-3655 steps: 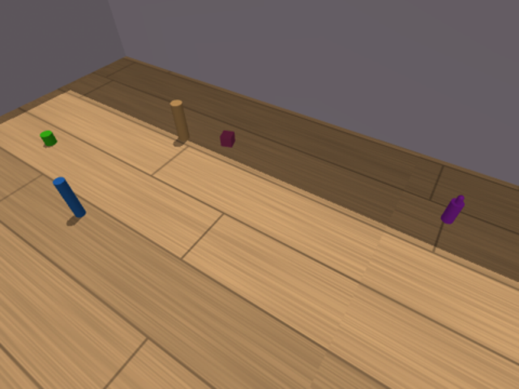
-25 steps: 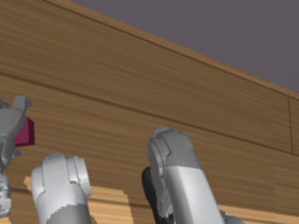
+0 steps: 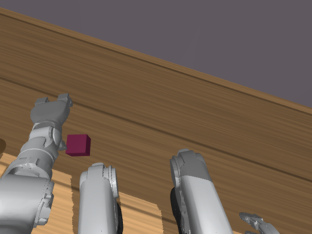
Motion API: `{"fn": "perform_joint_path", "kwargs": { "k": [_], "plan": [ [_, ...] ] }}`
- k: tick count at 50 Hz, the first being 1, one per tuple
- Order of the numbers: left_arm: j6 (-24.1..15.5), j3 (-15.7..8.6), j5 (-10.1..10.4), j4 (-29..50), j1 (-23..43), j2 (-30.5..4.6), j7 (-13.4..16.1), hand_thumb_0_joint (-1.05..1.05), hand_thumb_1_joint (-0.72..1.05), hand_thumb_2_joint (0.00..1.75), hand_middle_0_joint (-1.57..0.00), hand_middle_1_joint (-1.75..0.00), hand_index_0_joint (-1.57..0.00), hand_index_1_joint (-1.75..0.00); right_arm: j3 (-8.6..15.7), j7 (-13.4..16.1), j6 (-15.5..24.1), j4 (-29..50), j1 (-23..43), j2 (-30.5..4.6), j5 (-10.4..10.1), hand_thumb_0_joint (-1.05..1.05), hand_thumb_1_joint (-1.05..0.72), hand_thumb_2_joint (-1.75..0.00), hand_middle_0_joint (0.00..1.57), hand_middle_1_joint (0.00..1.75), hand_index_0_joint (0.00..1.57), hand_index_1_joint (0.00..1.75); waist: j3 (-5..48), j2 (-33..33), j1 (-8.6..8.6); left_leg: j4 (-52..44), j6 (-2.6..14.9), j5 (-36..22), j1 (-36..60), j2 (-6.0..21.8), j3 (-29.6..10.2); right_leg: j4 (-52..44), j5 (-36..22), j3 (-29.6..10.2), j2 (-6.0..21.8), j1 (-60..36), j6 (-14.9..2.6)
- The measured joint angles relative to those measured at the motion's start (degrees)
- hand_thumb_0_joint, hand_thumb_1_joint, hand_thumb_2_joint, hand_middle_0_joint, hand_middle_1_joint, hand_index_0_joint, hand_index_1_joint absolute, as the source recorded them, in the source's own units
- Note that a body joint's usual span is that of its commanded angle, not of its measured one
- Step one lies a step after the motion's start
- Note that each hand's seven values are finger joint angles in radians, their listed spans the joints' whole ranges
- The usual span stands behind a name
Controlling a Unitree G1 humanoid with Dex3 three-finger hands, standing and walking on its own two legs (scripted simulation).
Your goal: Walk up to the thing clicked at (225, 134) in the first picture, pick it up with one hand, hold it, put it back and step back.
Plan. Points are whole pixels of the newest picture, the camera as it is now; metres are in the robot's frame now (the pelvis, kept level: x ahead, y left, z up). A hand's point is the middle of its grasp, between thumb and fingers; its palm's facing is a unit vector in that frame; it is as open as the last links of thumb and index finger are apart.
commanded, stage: withdraw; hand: left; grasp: from above
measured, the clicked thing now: (78, 145) +0.44 +0.24 -0.36
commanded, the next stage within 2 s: home in 0.38 s
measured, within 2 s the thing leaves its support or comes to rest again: neither
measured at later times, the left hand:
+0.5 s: hand (61, 132) +0.46 +0.26 -0.22, palm faces -0.35 -0.02 -0.94, open 13.3 cm
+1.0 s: hand (40, 151) +0.36 +0.24 -0.04, palm faces -0.34 -0.45 -0.83, open 9.1 cm
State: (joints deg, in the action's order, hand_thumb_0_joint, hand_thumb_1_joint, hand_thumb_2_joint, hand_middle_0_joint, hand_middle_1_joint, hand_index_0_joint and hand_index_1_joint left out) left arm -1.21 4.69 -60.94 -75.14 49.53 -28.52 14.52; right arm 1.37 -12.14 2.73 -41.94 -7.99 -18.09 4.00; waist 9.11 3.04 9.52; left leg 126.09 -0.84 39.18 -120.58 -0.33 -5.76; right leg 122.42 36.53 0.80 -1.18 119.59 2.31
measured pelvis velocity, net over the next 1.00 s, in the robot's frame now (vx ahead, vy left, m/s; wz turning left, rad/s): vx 0.01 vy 0.01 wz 0.02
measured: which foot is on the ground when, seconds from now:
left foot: down 0.00-1.00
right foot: down 0.00-1.00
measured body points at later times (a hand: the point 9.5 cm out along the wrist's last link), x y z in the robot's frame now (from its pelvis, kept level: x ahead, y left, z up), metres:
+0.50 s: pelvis +0.00 +0.01 -0.06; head +0.22 +0.06 +0.33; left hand +0.47 +0.26 -0.16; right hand +0.04 -0.26 -0.18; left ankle +0.08 +0.13 -0.36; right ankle +0.11 -0.13 -0.36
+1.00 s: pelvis +0.01 +0.01 +0.08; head +0.17 +0.04 +0.50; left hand +0.37 +0.26 +0.01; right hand +0.14 -0.27 -0.04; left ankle +0.08 +0.13 -0.36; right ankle +0.11 -0.13 -0.36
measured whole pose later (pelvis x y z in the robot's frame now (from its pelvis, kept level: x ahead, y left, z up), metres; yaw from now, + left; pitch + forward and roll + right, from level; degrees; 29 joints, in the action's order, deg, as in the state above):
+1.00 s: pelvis +0.01 +0.01 +0.08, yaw +1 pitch +32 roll -5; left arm 2.4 1.8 -42.9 -37.7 20.3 -22.4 10.2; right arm 3.4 -4.3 -0.3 -37.7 -8.4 -16.3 -0.2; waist 12.4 2.6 4.6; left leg 111.5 -0.6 37.8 -106.0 -0.5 -5.1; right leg 107.6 35.8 0.9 0.0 104.1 2.6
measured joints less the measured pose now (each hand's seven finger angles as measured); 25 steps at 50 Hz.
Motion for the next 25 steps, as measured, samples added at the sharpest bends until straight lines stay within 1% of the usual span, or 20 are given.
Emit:
{"fn": "perform_joint_path", "kwargs": {
  "k": [2, 3, 5, 7, 10, 12, 14, 17, 19, 22, 25],
  "plan": [
    [-2.99, 0.12, -1.24, 0.92, -0.62, 0.02, -1.43, 0.0, -0.46, 0.95, -0.18, -0.92, -0.17, -0.94, -0.45, 1.36, -0.56, 0.69, -0.7, -0.64, 0.09, 0.0, -0.93, -0.91, 0.2, 0.3, 0.2, 0.3, -0.67, -0.59, 0.06, -0.66, -0.02, -0.57, 0.52, -0.14, -0.21, -0.58, -0.48, 0.25, 0.13, -0.54, -0.28],
    [-4.54, -0.07, -2.09, 1.24, -1.01, -0.04, -1.49, 0.0, -0.45, 0.94, -0.19, -0.91, -0.18, -0.93, -0.66, 1.94, -0.78, 0.84, -0.97, -0.92, 0.19, 0.0, -0.93, -0.91, 0.2, 0.3, 0.2, 0.3, -0.94, -0.92, 0.16, -0.74, -0.12, -0.81, 0.53, -0.22, -0.34, -0.64, -0.68, 0.37, 0.19, -0.58, -0.41],
    [-7.63, -0.9, -4.4, 1.56, -1.85, -0.31, -0.59, 0.0, -0.42, 0.92, -0.22, -0.88, -0.2, -0.9, -0.93, 2.97, -1.17, 0.83, -1.4, -1.34, 0.55, 0.0, -0.93, -0.91, 0.2, 0.3, 0.2, 0.3, -1.2, -1.63, 0.44, -0.4, -0.33, -1.16, 0.05, -0.36, -0.57, -0.28, -1.0, 0.57, 0.24, -0.12, -0.61],
    [-10.2, -1.72, -7.08, 0.71, -2.27, -0.83, 1.53, 0.0, -0.4, 0.91, -0.23, -0.87, -0.22, -0.89, -1.06, 3.72, -1.39, 0.58, -1.61, -1.59, 1.12, 0.0, -0.93, -0.91, 0.2, 0.3, 0.2, 0.3, -1.34, -2.27, 0.84, 0.51, -0.61, -1.39, -0.89, -0.53, -0.77, 0.63, -1.18, 0.69, 0.28, 0.8, -0.71],
    [-12.82, -3.15, -10.69, -3.39, -1.53, -2.06, 6.12, 0.0, -0.39, 0.9, -0.24, -0.86, -0.23, -0.88, -1.31, 4.5, -1.04, -0.11, -1.36, -1.62, 2.36, 0.0, -0.92, -0.91, 0.2, 0.3, 0.2, 0.3, -1.77, -3.05, 1.68, 2.62, -0.95, -1.61, -2.86, -0.82, -0.94, 2.69, -1.33, 0.68, 0.3, 2.69, -0.67],
    [-13.5, -4.12, -12.51, -6.74, -0.51, -3.07, 9.4, 0.0, -0.39, 0.89, -0.24, -0.86, -0.23, -0.88, -1.55, 4.76, -0.34, -0.66, -1.02, -1.36, 3.35, 0.0, -0.92, -0.91, 0.2, 0.3, 0.2, 0.3, -2.23, -3.43, 2.25, 4.23, -1.18, -1.81, -4.47, -1.01, -1.02, 4.19, -1.47, 0.63, 0.27, 4.19, -0.54],
    [-13.47, -4.97, -13.8, -9.6, 0.52, -4.16, 12.3, 0.0, -0.39, 0.9, -0.24, -0.87, -0.23, -0.88, -1.77, 4.78, 0.62, -1.28, -0.6, -0.86, 4.26, 0.0, -0.92, -0.9, 0.2, 0.3, 0.2, 0.3, -2.94, -3.69, 2.76, 5.86, -1.39, -2.0, -6.02, -1.2, -1.14, 5.66, -1.59, 0.6, 0.24, 5.57, -0.38],
    [-12.65, -5.77, -14.67, -12.6, 2.09, -5.74, 15.29, 0.0, -0.4, 0.9, -0.23, -0.88, -0.22, -0.89, -2.17, 4.54, 2.03, -2.39, -0.02, 0.24, 5.42, 0.0, -0.92, -0.9, 0.2, 0.3, 0.2, 0.3, -4.23, -3.85, 3.44, 8.08, -1.36, -2.19, -8.09, -1.54, -1.21, 7.63, -1.57, 0.52, 0.26, 7.25, -0.08],
    [-11.94, -6.16, -14.28, -12.93, 2.78, -6.54, 16.21, 0.0, -0.4, 0.91, -0.22, -0.9, -0.22, -0.9, -2.38, 4.25, 2.8, -3.14, 0.14, 1.1, 5.98, 0.0, -0.92, -0.9, 0.2, 0.3, 0.2, 0.3, -4.93, -3.74, 3.68, 9.29, -1.23, -2.19, -9.31, -1.74, -1.27, 8.64, -1.43, 0.5, 0.29, 8.16, 0.11],
    [-10.7, -6.98, -13.13, -10.6, 2.77, -7.11, 16.34, 0.0, -0.42, 0.92, -0.21, -0.91, -0.21, -0.92, -2.58, 3.62, 3.41, -3.99, -0.15, 2.36, 6.34, 0.0, -0.92, -0.9, 0.2, 0.3, 0.2, 0.3, -5.13, -3.15, 3.67, 10.6, -0.88, -1.82, -10.78, -1.88, -1.3, 9.59, -0.95, 0.49, 0.3, 9.18, 0.41],
    [-9.0, -7.47, -11.56, -7.33, 2.3, -6.87, 15.88, 0.0, -0.41, 0.94, -0.21, -0.92, -0.21, -0.92, -2.48, 2.91, 3.32, -4.36, -0.78, 3.49, 6.04, 0.0, -0.92, -0.9, 0.2, 0.3, 0.2, 0.3, -4.52, -2.2, 3.3, 10.91, -0.42, -1.03, -11.2, -1.81, -1.18, 9.64, -0.15, 0.42, 0.31, 9.3, 0.61]
  ]
}}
